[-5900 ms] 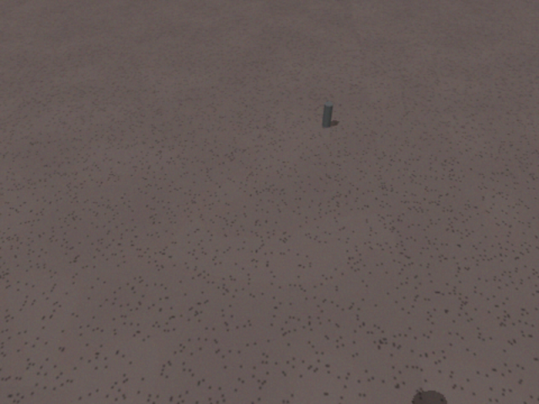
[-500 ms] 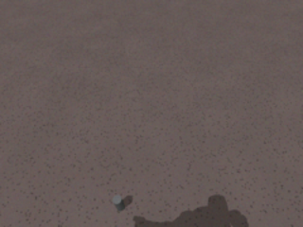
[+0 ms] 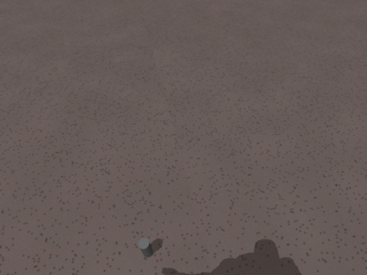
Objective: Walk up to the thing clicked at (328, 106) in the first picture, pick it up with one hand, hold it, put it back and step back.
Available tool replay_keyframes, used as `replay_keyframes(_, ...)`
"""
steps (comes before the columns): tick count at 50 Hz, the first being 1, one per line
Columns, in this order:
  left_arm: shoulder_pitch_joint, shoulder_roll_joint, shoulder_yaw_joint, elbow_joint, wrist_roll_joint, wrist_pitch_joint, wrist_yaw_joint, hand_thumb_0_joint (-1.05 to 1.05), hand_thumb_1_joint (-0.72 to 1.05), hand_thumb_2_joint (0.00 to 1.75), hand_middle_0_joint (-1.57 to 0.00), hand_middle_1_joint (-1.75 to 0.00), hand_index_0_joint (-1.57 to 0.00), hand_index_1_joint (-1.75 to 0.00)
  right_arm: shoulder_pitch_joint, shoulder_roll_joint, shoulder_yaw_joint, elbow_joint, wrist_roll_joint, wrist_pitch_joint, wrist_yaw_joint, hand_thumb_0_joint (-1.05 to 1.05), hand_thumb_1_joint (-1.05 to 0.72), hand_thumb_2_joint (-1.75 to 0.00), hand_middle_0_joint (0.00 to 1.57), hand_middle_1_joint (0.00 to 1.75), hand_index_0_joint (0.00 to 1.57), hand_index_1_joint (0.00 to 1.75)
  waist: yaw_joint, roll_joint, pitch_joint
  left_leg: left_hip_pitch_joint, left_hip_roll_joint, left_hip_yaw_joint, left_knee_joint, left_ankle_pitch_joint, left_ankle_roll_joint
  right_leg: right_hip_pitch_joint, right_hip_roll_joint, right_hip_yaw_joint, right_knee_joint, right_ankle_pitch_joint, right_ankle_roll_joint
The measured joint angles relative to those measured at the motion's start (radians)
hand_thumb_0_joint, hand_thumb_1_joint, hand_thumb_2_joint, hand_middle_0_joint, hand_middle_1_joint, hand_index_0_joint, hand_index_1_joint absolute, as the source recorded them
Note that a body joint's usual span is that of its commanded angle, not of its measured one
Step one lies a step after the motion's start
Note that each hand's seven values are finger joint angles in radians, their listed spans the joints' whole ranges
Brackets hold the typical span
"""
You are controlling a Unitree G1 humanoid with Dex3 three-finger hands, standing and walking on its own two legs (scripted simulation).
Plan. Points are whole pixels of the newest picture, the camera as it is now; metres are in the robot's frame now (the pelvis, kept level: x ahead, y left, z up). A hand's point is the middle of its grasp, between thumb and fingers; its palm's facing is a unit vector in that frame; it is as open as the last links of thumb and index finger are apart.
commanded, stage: walk up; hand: left
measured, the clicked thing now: (146, 248) +0.38 +0.22 -0.71
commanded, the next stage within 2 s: stand in 0.10 s
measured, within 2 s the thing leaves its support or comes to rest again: neither
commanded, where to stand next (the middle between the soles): +0.02 +0.00 m, yaw +0 degrees
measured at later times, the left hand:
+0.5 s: hand out of the picture +0.07 +0.25 -0.16, palm faces -0.03 -0.94 -0.33, open 7.4 cm
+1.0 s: hand out of the picture +0.08 +0.24 -0.16, palm faces -0.03 -0.94 -0.33, open 7.4 cm
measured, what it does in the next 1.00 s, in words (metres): stands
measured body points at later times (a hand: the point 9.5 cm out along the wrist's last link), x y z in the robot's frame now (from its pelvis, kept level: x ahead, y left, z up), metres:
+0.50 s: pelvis +0.00 +0.00 +0.00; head +0.01 +0.00 +0.45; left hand +0.08 +0.30 -0.13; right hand +0.08 -0.30 -0.13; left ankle +0.01 +0.13 -0.75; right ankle -0.02 -0.13 -0.75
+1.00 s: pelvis +0.00 -0.01 +0.00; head +0.02 -0.01 +0.45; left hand +0.08 +0.29 -0.13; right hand +0.08 -0.31 -0.13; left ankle +0.01 +0.13 -0.75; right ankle -0.02 -0.13 -0.75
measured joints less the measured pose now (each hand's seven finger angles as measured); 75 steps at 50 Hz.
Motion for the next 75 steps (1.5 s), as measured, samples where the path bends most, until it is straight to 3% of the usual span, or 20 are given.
replay_keyframes(75,0.027,0.006,-0.017,-0.018,-0.002,-0.005,0.004,0.01,0.90,0.90,-0.21,-0.30,-0.20,-0.30,0.017,-0.004,0.004,-0.008,-0.002,0.003,0.000,0.01,-0.90,-0.90,0.20,0.30,0.20,0.30,-0.001,0.003,0.004,0.026,0.015,0.011,-0.049,0.018,-0.017,0.005,0.015,0.011,-0.018,0.005,-0.015)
